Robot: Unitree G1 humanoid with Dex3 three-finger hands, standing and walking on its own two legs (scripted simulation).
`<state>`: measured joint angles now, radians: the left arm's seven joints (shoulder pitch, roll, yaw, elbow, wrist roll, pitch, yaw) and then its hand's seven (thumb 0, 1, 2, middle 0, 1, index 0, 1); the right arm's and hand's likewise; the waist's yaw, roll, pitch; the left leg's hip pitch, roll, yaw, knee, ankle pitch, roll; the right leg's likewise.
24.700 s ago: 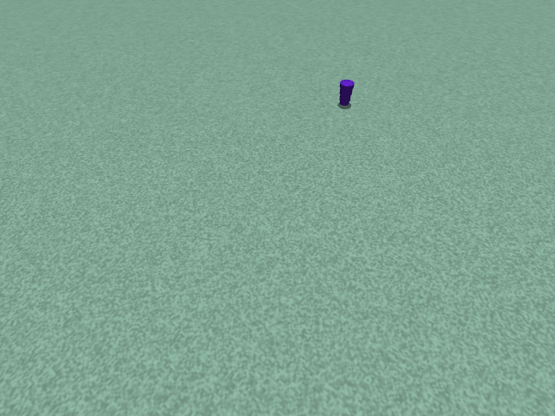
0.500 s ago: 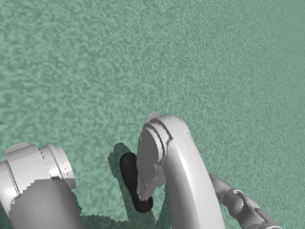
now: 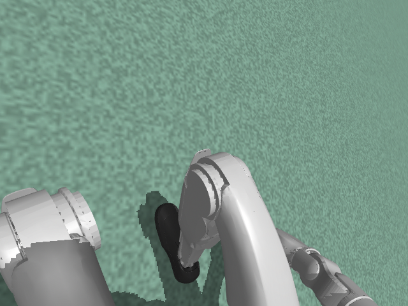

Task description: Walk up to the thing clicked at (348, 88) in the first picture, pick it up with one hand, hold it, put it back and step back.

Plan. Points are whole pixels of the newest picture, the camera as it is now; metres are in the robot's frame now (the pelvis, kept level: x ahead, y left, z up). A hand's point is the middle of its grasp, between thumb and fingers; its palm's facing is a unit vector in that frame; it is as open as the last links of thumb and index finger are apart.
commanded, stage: open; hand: left
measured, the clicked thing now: out of the picture +0.43 +0.31 -0.21
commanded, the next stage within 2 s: withdraw in 0.30 s
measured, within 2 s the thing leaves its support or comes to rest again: rests again in 0.92 s
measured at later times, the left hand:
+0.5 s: hand out of the picture +0.44 +0.31 -0.16, palm faces +0.48 -0.88 +0.02, open 17.2 cm
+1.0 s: hand out of the picture +0.40 +0.40 -0.08, palm faces +0.43 -0.89 -0.14, open 17.6 cm
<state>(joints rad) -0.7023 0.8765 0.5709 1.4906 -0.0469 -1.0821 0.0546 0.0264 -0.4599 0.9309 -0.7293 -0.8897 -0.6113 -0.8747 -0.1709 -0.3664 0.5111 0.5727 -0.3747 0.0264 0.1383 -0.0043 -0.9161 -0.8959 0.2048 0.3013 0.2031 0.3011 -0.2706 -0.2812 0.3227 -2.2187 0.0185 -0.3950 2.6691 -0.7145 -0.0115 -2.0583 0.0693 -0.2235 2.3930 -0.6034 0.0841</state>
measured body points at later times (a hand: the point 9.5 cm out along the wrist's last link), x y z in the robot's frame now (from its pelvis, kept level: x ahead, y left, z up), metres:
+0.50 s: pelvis +0.00 +0.00 +0.00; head +0.22 +0.20 +0.33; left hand +0.40 +0.36 -0.16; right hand +0.16 -0.24 -0.03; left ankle +0.08 +0.12 -0.25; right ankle +0.15 -0.13 -0.25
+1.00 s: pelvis +0.00 +0.00 +0.02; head +0.19 +0.17 +0.39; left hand +0.37 +0.44 -0.07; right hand +0.19 -0.24 -0.03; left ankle +0.08 +0.12 -0.25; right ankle +0.15 -0.13 -0.25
